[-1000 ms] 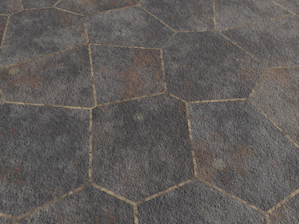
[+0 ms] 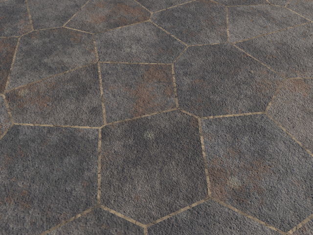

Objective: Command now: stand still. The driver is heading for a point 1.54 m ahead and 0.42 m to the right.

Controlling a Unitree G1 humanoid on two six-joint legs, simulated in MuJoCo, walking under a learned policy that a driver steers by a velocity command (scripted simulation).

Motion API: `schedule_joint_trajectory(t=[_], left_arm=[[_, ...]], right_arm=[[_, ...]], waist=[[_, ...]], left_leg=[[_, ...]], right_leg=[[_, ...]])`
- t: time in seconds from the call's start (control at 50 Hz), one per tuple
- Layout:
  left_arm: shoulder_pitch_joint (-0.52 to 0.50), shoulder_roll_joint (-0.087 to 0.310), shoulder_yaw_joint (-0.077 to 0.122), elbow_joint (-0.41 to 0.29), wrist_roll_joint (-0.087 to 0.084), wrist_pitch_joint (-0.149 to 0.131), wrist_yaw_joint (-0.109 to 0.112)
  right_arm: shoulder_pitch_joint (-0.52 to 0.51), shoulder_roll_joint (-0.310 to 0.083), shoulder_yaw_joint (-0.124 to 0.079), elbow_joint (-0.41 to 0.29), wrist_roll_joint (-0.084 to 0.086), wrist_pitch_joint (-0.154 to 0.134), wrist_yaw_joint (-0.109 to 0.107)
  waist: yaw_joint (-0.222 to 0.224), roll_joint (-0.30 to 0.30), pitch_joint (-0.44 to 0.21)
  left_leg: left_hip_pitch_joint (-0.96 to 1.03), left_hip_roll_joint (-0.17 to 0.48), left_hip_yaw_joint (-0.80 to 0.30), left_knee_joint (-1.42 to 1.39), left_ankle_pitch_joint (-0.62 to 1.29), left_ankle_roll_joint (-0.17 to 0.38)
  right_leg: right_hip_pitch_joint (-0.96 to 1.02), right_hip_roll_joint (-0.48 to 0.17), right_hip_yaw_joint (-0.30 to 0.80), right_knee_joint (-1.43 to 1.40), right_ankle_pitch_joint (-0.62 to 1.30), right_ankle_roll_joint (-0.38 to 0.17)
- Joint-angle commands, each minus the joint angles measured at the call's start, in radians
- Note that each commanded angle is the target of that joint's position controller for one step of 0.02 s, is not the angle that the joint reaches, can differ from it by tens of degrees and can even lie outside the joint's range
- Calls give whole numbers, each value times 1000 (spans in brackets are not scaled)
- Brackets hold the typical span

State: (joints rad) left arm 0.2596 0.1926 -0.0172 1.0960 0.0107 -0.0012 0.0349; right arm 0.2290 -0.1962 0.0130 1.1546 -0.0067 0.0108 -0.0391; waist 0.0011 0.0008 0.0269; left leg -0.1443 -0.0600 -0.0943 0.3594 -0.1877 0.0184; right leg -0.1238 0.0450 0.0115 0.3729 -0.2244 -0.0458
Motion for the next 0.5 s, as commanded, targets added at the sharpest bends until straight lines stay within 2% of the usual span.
schedule_joint_trajectory(t=[0.02, 0.5], left_arm=[[47, 91, 14, -8, 0, -6, 4], [101, 42, 15, 36, 1, -10, 12]], right_arm=[[46, -88, -11, -4, 0, -5, -4], [102, -39, -5, 25, 0, -6, -13]], waist=[[-1, -3, 26], [-1, -3, 41]], left_leg=[[-26, 109, -82, -44, 113, 26], [-38, 110, -67, -24, 110, 20]], right_leg=[[-24, -126, 110, -67, 102, -19], [-23, -122, 110, -63, 127, -24]])
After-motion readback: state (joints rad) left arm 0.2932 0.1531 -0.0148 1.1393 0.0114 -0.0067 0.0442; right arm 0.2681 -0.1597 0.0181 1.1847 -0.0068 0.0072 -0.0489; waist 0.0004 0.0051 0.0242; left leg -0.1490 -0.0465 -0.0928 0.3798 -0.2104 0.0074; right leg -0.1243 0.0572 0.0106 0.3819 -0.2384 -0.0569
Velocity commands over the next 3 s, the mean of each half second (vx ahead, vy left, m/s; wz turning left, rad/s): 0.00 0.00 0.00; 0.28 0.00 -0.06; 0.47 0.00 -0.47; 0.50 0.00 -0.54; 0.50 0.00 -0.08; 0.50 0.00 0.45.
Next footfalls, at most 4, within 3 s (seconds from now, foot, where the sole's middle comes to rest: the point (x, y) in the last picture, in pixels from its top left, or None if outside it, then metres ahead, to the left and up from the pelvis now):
0.86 left None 0.14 0.12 -0.78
1.36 right None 0.45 -0.03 -0.78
1.88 left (169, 173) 0.83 -0.02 -0.78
2.38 right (231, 164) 0.88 -0.34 -0.78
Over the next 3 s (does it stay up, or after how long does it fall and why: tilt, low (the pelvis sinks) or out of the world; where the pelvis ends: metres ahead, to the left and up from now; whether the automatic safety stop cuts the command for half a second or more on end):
stays up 1.10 -0.33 -0.03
